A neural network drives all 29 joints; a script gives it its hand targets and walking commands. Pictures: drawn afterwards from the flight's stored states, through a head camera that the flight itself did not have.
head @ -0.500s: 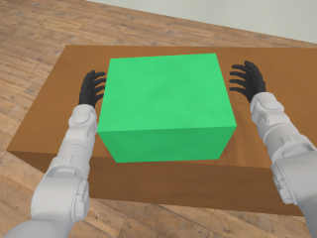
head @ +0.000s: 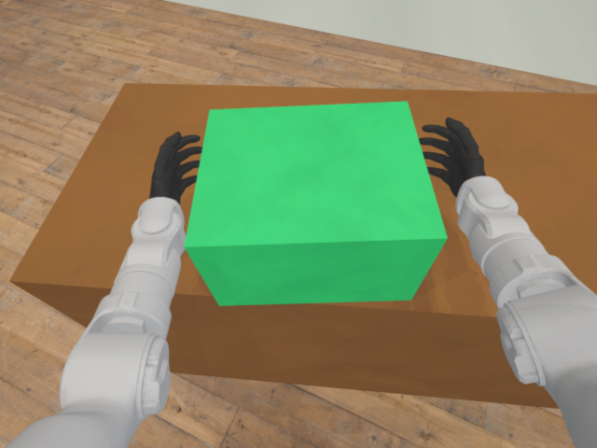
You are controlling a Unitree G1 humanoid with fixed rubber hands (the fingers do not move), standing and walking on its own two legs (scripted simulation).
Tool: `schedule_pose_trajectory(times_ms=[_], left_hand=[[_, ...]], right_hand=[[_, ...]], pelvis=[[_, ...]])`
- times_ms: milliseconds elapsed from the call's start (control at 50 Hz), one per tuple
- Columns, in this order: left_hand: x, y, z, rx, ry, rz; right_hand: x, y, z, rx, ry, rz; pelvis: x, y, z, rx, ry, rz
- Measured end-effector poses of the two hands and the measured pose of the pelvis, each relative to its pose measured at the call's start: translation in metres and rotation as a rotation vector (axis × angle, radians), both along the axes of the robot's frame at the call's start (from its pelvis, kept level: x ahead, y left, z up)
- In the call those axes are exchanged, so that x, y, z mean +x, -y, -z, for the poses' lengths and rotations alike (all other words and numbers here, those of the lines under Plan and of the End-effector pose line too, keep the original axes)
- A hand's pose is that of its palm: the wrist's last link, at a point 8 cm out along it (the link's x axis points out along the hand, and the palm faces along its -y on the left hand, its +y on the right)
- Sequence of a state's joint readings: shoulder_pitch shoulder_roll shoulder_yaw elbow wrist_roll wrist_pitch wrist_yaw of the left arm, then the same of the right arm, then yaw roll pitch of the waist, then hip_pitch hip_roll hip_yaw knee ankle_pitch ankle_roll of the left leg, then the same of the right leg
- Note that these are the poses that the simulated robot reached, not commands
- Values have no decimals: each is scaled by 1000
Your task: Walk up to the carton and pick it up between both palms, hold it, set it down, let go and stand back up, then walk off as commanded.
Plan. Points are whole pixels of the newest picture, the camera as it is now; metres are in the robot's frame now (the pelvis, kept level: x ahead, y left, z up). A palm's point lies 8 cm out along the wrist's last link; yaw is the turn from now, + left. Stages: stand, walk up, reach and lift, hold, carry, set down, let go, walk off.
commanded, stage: reach and lift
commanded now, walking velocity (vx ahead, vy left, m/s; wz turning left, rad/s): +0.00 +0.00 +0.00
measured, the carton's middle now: (311, 205) +0.44 +0.07 +0.02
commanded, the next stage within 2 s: none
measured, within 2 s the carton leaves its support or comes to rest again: leaves its support in 1.00 s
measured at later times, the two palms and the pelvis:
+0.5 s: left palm (174, 194) +0.39 +0.25 +0.09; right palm (463, 177) +0.47 -0.14 +0.09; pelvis +0.00 +0.00 +0.00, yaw +0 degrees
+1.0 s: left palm (181, 212) +0.36 +0.23 +0.09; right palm (487, 203) +0.42 -0.16 +0.09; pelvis -0.03 +0.00 +0.00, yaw +0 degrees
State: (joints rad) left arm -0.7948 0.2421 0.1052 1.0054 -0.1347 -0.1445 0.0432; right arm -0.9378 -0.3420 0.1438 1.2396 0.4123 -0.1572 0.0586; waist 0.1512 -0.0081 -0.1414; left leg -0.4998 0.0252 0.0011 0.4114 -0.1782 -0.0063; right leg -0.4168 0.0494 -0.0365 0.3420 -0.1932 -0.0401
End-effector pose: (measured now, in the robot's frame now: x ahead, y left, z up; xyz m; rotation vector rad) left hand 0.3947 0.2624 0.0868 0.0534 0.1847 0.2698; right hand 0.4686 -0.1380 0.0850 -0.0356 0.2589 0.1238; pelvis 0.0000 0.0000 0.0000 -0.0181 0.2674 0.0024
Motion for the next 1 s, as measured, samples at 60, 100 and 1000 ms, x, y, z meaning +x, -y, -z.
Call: schedule_pose_trajectory(times_ms=[60, 100, 1000], left_hand=[[0, 0, 0, 1, 0, 0], [0, 0, 0, 3, 0, 0], [-32, 30, -1, -53, 13, 28]], right_hand=[[0, -1, 1, 0, -2, -2], [0, -3, 1, 0, -3, -5], [-51, 19, -8, -91, 32, 83]], pelvis=[[0, 0, 0, 0, 0, 0], [0, 0, 0, 0, 0, 0], [-28, -4, -2, 0, 26, -2]])
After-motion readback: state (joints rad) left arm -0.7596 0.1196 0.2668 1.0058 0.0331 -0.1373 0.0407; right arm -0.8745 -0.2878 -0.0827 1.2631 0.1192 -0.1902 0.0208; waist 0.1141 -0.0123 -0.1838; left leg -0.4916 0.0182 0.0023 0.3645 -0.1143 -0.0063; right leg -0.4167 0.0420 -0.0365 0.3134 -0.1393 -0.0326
